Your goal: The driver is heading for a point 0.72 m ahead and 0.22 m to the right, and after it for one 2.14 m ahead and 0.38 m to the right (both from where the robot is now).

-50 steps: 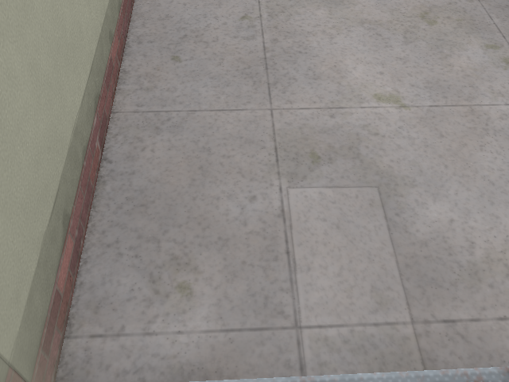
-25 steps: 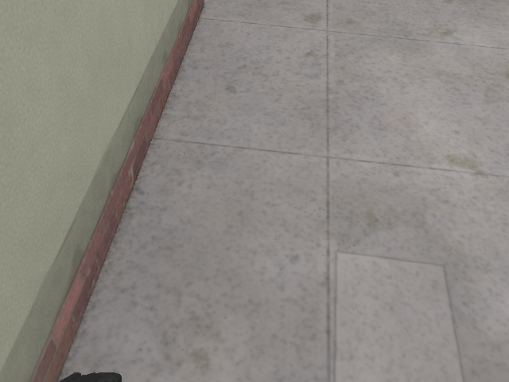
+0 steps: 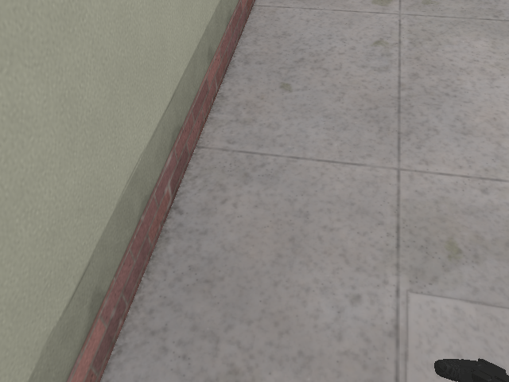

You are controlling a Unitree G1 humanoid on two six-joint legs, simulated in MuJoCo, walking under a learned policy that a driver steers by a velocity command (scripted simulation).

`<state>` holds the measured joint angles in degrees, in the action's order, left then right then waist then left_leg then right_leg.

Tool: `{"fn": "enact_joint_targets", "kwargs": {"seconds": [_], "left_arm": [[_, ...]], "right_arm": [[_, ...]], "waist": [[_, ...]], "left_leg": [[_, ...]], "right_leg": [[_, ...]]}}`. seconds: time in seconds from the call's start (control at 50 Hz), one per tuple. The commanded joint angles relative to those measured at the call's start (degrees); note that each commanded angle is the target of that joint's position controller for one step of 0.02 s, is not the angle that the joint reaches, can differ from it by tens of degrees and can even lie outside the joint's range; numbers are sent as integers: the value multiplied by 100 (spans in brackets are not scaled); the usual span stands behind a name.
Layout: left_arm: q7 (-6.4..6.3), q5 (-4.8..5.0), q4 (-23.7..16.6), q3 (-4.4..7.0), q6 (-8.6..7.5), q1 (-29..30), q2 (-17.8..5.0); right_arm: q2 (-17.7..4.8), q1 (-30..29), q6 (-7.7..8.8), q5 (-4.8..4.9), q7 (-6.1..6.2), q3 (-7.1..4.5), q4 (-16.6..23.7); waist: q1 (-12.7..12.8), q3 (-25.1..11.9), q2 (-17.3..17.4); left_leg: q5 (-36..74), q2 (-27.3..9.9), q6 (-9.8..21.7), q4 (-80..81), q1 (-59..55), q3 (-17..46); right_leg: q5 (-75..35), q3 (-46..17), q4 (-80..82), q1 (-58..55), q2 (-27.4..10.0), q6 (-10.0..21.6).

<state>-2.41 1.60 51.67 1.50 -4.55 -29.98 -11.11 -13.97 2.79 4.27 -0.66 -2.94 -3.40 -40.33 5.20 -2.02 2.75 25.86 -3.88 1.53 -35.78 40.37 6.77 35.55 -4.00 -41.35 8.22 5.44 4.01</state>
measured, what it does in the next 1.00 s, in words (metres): goes down, turning right: left foot 0.16 m lower, then right foot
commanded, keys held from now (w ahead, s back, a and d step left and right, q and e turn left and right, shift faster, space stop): w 0.08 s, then w+e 0.12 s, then e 0.80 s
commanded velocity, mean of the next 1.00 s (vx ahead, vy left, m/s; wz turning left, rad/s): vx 0.22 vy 0.00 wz -0.41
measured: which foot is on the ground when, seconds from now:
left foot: up 0.00-0.14, down 0.16-0.60, up 0.62-1.00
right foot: down 0.00-0.18, up 0.20-0.58, down 0.60-1.00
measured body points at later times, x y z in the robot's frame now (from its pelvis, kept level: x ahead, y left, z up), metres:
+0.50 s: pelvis +0.30 +0.06 -0.12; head +0.35 +0.06 +0.32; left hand +0.54 +0.28 -0.22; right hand +0.26 -0.21 -0.26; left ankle +0.24 +0.15 -0.86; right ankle +0.45 -0.07 -0.81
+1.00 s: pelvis +0.43 +0.04 -0.12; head +0.47 +0.00 +0.32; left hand +0.67 +0.24 -0.21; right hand +0.48 -0.27 -0.24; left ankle +0.54 +0.19 -0.82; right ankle +0.44 -0.04 -0.86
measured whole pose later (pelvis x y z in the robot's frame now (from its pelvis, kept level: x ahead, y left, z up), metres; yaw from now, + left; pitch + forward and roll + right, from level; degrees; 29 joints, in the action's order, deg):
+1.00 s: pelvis +0.43 +0.04 -0.12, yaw -26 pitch +4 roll +2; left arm -2.4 1.4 34.8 4.5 3.0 -12.5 -16.5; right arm -14.7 3.6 -1.0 0.1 2.6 -3.1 -42.1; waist 1.5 2.8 0.9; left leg -17.7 1.2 -4.0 -47.0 30.8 9.1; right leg 8.3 -12.8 -27.9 22.2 9.6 4.4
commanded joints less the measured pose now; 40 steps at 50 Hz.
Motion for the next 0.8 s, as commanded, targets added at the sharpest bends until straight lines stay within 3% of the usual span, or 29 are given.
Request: {"fn": "enact_joint_targets", "kwargs": {"seconds": [0.02,0.06,0.1,0.12,0.14,0.16,0.18,0.2,0.22,0.24,0.26,0.28,0.3,0.32,0.38,0.4,0.42,0.44,0.5,0.54,0.58,0.6,0.62,0.64,0.66,0.68,0.7,0.72,0.8], "left_arm": [[4,37,-49,139,68,-553,-542],[-87,67,75,181,164,-615,-567],[-108,87,63,170,200,-372,-552],[-36,4,67,217,207,-220,-760],[16,-80,75,248,204,-4,-859],[127,-27,104,249,64,174,-673],[214,94,209,133,-121,-675,-181],[242,294,81,161,-310,-895,-754],[209,305,-258,201,-291,-374,-987],[60,84,-364,206,-93,480,-931],[-18,137,-478,145,60,299,-664],[-30,-2,-483,156,106,382,-672],[16,-95,-486,186,201,481,-518],[47,-130,-521,200,225,598,-427],[167,-79,-1078,211,111,1334,-290],[230,-60,-1113,194,124,1442,-205],[278,-170,-1220,165,147,1645,-181],[328,-135,-1442,146,203,2017,-127],[410,-185,-1815,181,380,2347,-243],[426,-152,-1923,227,483,2245,-402],[401,-182,-1951,321,498,1840,-674],[362,-189,-1881,449,493,1337,-927],[247,-223,-1882,618,461,1027,-1577],[226,-309,-1992,577,417,1286,-1945],[242,-373,-2129,519,403,1334,-1602],[256,-273,-2219,471,377,1825,-1395],[278,-73,-2208,438,422,2058,-1254],[285,-27,-2237,428,446,2153,-1211],[180,-193,-2123,483,487,2056,-1266]], "right_arm": [[-55,-1308,171,86,-133,62,695],[-64,-1452,267,102,-180,77,688],[-158,-840,342,115,-138,45,538],[-403,-132,296,120,-92,-69,280],[-554,1244,179,188,-11,-181,-127],[-758,2535,112,27,49,-272,-508],[-961,2981,95,-220,92,-187,-673],[-1107,3200,18,-165,129,-273,-670],[-1136,2787,-4,-62,148,-315,-560],[-609,2224,-31,-151,139,-168,-504],[-877,1768,59,-146,168,-177,-558],[-485,1406,223,-108,200,-38,-479],[-369,1189,255,-55,203,-14,-583],[-331,984,277,-80,224,7,-568],[-556,1067,191,4,460,-61,-653],[-625,1084,167,28,526,-98,-618],[-723,1162,128,136,614,-116,-553],[-772,1474,61,181,680,-149,-704],[-762,1462,-89,293,747,-184,-692],[-755,1301,-134,232,728,-181,-611],[-1026,1044,-174,273,683,-290,-412],[-1115,933,-149,267,655,-335,-305],[-1002,1133,-73,57,617,-273,-222],[-442,1989,-9,-222,416,-53,-169],[-791,1890,8,-120,307,-89,-268],[-866,1415,-85,7,345,-104,-147],[-864,1165,-205,-36,434,-131,-103],[-925,1050,-317,-55,534,-153,-107],[-623,789,-434,-32,580,-122,18]], "waist": [[401,787,-613],[493,932,-671],[202,910,-729],[-152,579,-675],[-887,150,-555],[-1500,-456,116],[-1242,-1213,1379],[-1348,-2227,1984],[-1310,-2412,1414],[-1182,-1532,-43],[-667,-1253,348],[-446,-792,-407],[-196,-69,-278],[-83,84,-173],[-240,-115,435],[-291,-279,338],[-392,-389,191],[-450,-399,27],[-461,-176,102],[-343,-148,285],[-157,-247,285],[105,-469,75],[223,-787,-959],[-545,-1362,-1960],[-289,-1807,-1204],[-411,-1132,-724],[-589,-703,-92],[-640,-463,-102],[-759,-545,-502]], "left_leg": [[-425,217,33,634,353,-325],[-573,89,3,1148,591,-254],[-384,-49,132,1872,-409,-129],[-450,-9,251,1844,-1514,-277],[-235,-158,356,1885,-3307,-242],[438,-484,521,1158,-5543,-116],[3368,-1355,687,-817,-7464,387],[3471,-1907,1121,-993,-8042,1160],[314,-2085,1510,-49,-7664,1856],[-575,-1719,1334,978,-6304,1727],[-273,-2301,1780,1214,-5236,2438],[360,-2138,1563,1223,-4088,2102],[401,-1579,1293,1324,-3070,1057],[78,-1155,998,1460,-2442,495],[1203,-790,718,1709,-2487,-306],[1251,-718,634,1620,-2656,-514],[1134,-707,529,1624,-2817,-667],[1283,-786,454,1604,-2954,-697],[1043,-957,354,1448,-3261,-902],[1358,-1029,361,1156,-3384,-1009],[1841,-926,358,319,-3534,-1156],[1453,-671,243,-645,-3221,-1313],[-1260,36,-117,-2457,-2118,-1519],[-6557,1009,-394,-4165,-453,-690],[-6338,784,-290,-4534,-185,203],[-5830,650,-304,-4387,39,142],[-5431,464,-358,-4025,111,38],[-5155,357,-417,-3678,0,-29],[-4688,436,-550,-2842,-641,-76]], "right_leg": [[-2651,-1329,266,-122,-1068,746],[-2975,-1489,-224,-750,-1121,663],[-3387,-1440,-749,-579,-991,474],[-4082,-1327,-1291,-329,-996,459],[-3807,-1280,-2606,498,-863,394],[-2217,-922,-4507,2152,-231,83],[1385,-1176,-6611,4111,110,-110],[1130,-1358,-7122,4629,-171,-359],[509,-1206,-6494,4996,-347,-520],[63,-440,-6195,4781,-503,-506],[-431,-307,-6743,4607,-595,-689],[-1430,-719,-5628,4250,-809,-584],[-1670,-693,-4611,3925,-909,-589],[-1896,-618,-3654,3477,-1010,-620],[-2950,-153,-1555,2993,-853,-602],[-3472,-45,-970,2689,-791,-567],[-3934,145,-471,2507,-620,-541],[-4034,288,-312,2369,-521,-487],[-3939,349,-14,2429,-492,-366],[-3189,344,58,2098,-495,-197],[-2650,544,486,1551,-279,96],[-3188,390,1054,672,-207,381],[-6250,-866,1292,-550,-1020,906],[-8188,-3011,1304,-1795,-2409,2051],[-6816,-3254,1730,-1608,-2416,2147],[-6018,-2717,1868,-963,-2129,1798],[-5312,-2266,1996,-392,-1800,1456],[-4946,-2063,2068,116,-1641,1264],[-5150,-1739,2066,784,-1196,1094]]}}
Next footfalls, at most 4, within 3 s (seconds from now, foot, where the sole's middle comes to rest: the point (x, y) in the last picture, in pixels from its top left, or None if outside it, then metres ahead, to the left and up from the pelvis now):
0.16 left None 0.28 0.15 -0.90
0.60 right None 0.48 -0.05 -0.90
1.12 left None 0.54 0.14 -0.90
1.56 right None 0.41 -0.09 -0.90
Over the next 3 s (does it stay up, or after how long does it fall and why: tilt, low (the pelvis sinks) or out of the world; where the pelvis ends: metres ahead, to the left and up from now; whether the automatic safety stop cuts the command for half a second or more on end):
stays up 0.62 -0.24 -0.13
